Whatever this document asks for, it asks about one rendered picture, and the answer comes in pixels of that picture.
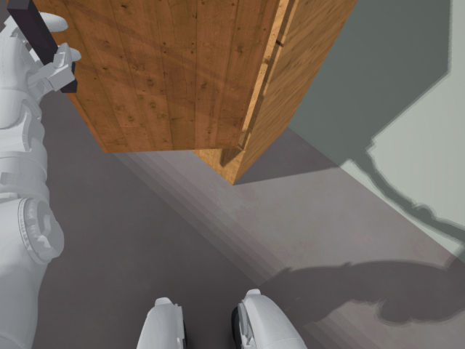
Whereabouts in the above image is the left robot upper arm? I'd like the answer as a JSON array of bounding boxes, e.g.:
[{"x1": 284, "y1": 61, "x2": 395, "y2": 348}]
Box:
[{"x1": 0, "y1": 198, "x2": 64, "y2": 349}]

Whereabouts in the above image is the robot right thigh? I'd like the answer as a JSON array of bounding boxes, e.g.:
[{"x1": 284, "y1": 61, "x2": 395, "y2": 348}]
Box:
[{"x1": 238, "y1": 295, "x2": 307, "y2": 349}]

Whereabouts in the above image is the robot right shin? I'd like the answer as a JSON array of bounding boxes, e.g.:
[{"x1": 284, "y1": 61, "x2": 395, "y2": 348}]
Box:
[{"x1": 239, "y1": 289, "x2": 261, "y2": 349}]

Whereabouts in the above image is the handle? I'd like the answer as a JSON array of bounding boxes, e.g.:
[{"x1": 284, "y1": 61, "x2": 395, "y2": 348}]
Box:
[{"x1": 7, "y1": 0, "x2": 78, "y2": 93}]

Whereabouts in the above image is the cupboard door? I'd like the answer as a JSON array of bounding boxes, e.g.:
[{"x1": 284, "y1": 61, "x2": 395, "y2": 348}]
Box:
[{"x1": 7, "y1": 0, "x2": 280, "y2": 153}]

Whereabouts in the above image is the robot left forearm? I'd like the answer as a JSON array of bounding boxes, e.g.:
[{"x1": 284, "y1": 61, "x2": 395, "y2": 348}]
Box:
[{"x1": 0, "y1": 89, "x2": 49, "y2": 205}]

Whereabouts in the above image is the robot left hand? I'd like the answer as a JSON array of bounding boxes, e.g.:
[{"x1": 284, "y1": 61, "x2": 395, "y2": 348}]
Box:
[{"x1": 0, "y1": 12, "x2": 81, "y2": 105}]

